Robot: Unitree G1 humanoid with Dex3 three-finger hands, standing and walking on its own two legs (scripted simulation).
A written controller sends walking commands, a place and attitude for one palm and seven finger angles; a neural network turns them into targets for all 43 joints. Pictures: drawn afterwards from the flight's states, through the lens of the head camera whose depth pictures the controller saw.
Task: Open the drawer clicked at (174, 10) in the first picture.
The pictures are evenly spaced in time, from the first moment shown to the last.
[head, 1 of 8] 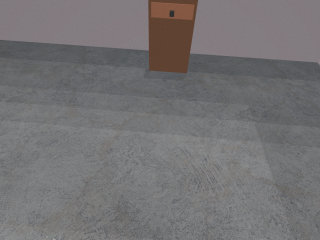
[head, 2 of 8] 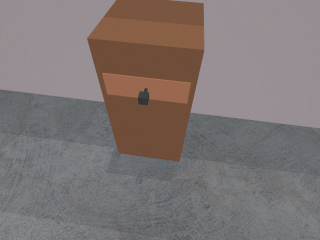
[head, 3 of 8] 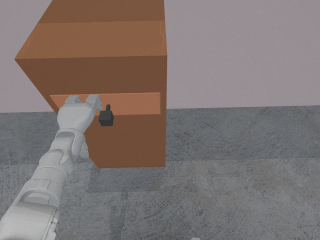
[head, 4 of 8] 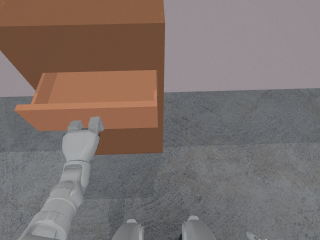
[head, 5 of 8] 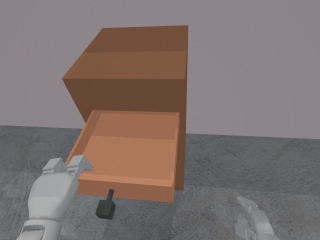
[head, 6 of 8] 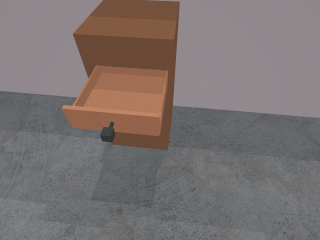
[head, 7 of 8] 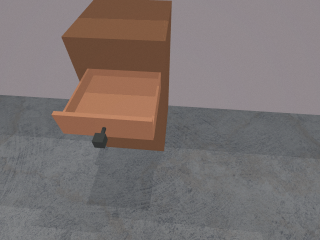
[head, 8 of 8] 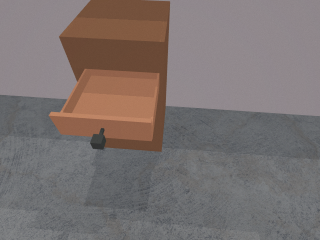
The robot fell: no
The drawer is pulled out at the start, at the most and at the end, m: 0.00 0.30 0.30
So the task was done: yes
